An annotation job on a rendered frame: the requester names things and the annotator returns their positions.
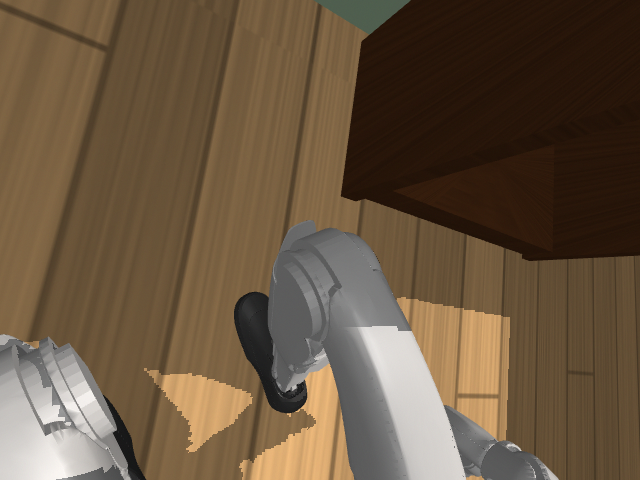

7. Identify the right robot hand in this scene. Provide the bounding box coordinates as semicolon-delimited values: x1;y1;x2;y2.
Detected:
444;405;499;477

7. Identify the left robot foot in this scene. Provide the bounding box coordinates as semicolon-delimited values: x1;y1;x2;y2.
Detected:
102;394;146;480

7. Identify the right robot foot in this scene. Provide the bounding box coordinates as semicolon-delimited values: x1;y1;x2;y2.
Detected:
234;292;307;413

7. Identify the right robot arm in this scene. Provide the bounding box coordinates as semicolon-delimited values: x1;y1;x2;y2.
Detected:
481;440;559;480

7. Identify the bookshelf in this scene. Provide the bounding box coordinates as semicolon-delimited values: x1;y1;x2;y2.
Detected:
341;0;640;261

